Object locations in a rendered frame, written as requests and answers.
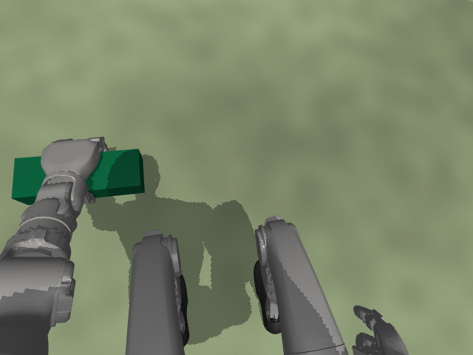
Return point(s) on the carton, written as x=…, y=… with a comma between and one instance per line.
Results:
x=117, y=173

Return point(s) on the right robot foot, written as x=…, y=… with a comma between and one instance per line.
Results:
x=272, y=325

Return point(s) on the left robot arm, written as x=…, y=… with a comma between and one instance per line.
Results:
x=36, y=284

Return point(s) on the left robot hand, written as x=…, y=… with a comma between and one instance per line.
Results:
x=76, y=156

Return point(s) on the right robot hand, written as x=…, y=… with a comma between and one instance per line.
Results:
x=386, y=341

